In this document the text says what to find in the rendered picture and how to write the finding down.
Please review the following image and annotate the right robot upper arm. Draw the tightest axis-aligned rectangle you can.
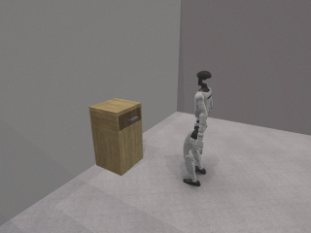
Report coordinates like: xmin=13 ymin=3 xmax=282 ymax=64
xmin=209 ymin=87 xmax=213 ymax=110

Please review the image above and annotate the right robot shin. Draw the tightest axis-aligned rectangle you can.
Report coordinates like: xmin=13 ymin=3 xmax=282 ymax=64
xmin=190 ymin=148 xmax=203 ymax=170

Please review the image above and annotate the handle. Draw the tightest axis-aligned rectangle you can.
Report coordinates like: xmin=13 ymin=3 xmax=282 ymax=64
xmin=128 ymin=116 xmax=138 ymax=122

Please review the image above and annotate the drawer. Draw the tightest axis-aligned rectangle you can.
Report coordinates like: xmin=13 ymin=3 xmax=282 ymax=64
xmin=119 ymin=107 xmax=141 ymax=131

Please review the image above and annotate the left robot upper arm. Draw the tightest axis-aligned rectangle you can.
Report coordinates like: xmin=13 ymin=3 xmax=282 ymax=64
xmin=194 ymin=92 xmax=208 ymax=118

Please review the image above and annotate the left robot hand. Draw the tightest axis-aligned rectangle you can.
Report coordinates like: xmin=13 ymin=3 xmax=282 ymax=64
xmin=194 ymin=138 xmax=204 ymax=154

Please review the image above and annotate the robot torso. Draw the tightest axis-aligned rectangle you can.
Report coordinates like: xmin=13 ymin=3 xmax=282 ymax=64
xmin=194 ymin=89 xmax=212 ymax=131

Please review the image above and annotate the cabinet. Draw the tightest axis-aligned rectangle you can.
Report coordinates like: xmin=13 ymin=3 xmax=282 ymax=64
xmin=88 ymin=98 xmax=143 ymax=176

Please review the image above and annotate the robot left forearm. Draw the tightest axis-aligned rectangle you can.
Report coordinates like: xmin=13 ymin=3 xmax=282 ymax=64
xmin=197 ymin=114 xmax=207 ymax=140

